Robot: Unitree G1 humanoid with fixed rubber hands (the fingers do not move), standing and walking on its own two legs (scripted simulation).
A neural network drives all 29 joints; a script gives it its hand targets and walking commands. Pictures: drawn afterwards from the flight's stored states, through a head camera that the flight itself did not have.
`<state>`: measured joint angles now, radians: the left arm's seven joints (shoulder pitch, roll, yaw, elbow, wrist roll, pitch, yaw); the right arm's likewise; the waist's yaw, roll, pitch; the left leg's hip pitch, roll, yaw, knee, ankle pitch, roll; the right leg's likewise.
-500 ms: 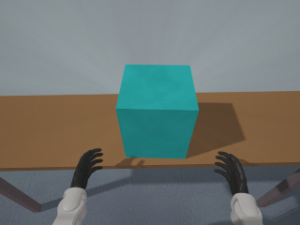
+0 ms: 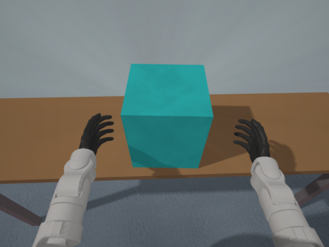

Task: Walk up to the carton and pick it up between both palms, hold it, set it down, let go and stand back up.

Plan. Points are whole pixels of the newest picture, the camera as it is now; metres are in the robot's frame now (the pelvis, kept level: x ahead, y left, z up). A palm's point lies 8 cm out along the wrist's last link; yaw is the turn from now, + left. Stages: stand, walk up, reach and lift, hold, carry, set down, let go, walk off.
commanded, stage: reach and lift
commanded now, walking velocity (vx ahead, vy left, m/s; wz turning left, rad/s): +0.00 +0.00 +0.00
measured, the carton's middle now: (166, 118) +0.47 +0.03 +0.01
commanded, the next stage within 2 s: none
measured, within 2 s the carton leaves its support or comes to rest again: neither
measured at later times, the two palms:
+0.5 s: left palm (87, 109) +0.40 +0.22 +0.12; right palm (256, 115) +0.40 -0.19 +0.11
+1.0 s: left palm (91, 79) +0.45 +0.21 +0.17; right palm (258, 86) +0.45 -0.19 +0.17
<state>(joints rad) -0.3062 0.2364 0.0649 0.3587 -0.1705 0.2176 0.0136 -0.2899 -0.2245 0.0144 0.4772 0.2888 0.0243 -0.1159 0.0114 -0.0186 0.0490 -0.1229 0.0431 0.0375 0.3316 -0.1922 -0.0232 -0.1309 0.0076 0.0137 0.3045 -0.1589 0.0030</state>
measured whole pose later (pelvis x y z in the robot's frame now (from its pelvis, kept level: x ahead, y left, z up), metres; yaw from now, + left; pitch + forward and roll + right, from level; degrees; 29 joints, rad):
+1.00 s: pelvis -0.01 -0.01 +0.00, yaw +1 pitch +9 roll -1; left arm -1.10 0.37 0.00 1.08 -0.26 0.26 0.04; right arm -1.04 -0.31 0.04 1.03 0.38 0.22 -0.13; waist -0.01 -0.01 -0.11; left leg -0.37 0.05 0.02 0.39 -0.18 -0.03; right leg -0.36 0.02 -0.01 0.33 -0.14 0.00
